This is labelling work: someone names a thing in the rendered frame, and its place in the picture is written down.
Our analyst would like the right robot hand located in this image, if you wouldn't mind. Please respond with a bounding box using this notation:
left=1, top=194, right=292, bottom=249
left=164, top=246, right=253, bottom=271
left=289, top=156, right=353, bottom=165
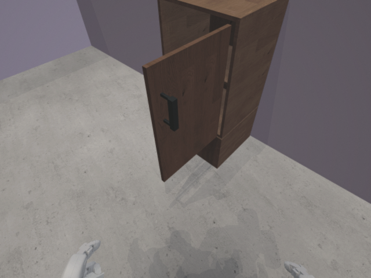
left=284, top=261, right=315, bottom=278

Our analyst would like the cupboard door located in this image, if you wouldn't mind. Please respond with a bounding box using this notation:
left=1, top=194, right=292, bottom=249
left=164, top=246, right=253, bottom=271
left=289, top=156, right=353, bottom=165
left=142, top=24, right=232, bottom=182

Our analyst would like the left robot hand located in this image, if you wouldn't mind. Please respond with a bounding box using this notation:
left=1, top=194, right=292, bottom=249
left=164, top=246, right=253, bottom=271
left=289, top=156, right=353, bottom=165
left=61, top=240, right=104, bottom=278

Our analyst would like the handle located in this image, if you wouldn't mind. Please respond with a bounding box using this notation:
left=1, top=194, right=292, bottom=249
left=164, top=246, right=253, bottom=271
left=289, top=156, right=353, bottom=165
left=160, top=92, right=179, bottom=131

